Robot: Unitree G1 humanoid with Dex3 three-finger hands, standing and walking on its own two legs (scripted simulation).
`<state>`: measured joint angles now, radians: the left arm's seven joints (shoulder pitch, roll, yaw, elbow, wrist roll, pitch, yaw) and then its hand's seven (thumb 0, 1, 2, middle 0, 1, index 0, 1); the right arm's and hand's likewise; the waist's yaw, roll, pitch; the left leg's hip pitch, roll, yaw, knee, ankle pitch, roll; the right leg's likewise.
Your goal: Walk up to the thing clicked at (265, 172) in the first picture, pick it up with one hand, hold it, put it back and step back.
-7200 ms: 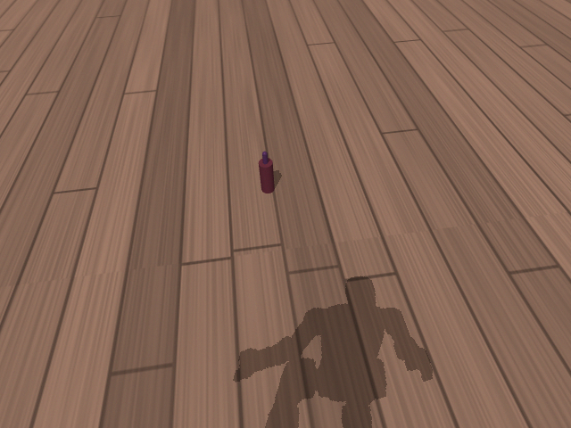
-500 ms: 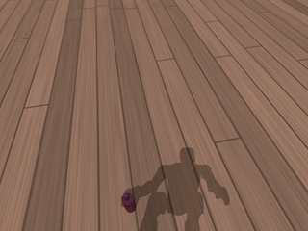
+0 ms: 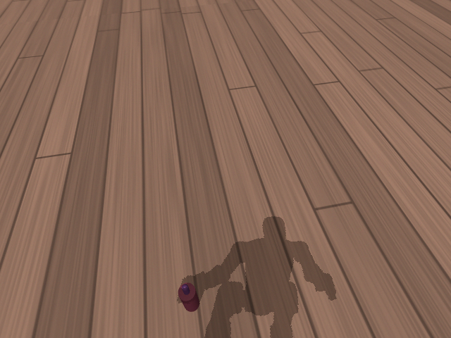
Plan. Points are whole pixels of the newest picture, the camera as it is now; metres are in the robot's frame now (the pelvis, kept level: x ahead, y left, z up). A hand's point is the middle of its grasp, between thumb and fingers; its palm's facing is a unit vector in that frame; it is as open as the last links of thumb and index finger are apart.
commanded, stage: stand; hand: left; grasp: from the side
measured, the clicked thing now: (188, 295) +0.35 +0.18 -0.66
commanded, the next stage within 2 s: go down in 0.10 s
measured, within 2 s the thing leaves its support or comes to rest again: neither
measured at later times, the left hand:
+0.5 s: hand (113, 329) +0.16 +0.26 -0.17, palm faces +0.05 -0.95 -0.32, open 12.3 cm
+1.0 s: hand out of the picture +0.13 +0.28 -0.21, palm faces +0.08 -0.95 -0.30, open 17.4 cm
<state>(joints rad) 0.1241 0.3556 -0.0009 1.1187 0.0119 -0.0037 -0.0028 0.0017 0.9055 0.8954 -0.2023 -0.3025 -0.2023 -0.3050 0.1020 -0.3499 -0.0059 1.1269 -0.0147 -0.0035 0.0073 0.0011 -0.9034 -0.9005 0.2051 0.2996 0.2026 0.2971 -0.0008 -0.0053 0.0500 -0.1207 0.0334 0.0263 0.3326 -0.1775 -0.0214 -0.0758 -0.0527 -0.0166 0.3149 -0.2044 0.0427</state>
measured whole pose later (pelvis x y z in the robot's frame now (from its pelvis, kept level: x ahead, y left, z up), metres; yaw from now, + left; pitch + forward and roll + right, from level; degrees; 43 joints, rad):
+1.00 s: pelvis -0.02 +0.00 -0.09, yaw +0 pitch +16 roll -2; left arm 0.22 0.37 0.28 0.54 0.03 0.18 -0.14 -0.01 -0.55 0.02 -0.08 -0.07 -0.08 -0.08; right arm 0.20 -0.24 -0.02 0.57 0.00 -0.13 -0.07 0.01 -0.88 -0.89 0.20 0.30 0.20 0.30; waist -0.03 -0.01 -0.11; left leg -0.88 0.06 -0.03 1.10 -0.49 -0.03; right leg -0.81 -0.03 -0.03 1.05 -0.52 0.04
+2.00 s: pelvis -0.09 +0.00 -0.30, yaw -3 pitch +32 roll -5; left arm -0.35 0.69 0.66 0.91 -0.12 -0.30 -0.57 -0.02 -0.54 0.06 -0.06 -0.09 -0.06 -0.09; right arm 0.13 -0.32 0.04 0.66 -0.03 -0.17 -0.05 0.00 -0.89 -0.90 0.21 0.30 0.20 0.30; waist -0.06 -0.02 -0.16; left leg -1.84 0.06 -0.12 1.92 -0.65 -0.05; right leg -1.76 -0.01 -0.04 1.89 -0.69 0.03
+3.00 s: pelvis -0.10 +0.00 -0.37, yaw -5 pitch +32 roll -6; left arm -0.49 0.80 0.74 0.96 -0.16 -0.30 -0.68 -0.02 -0.50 0.07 -0.04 -0.05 -0.03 -0.06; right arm 0.12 -0.34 0.07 0.69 -0.04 -0.16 -0.02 0.00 -0.91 -0.91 0.21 0.30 0.20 0.30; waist -0.06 -0.03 -0.13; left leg -2.06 0.05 -0.15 2.15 -0.67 -0.05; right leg -1.96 0.00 -0.04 2.11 -0.72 0.04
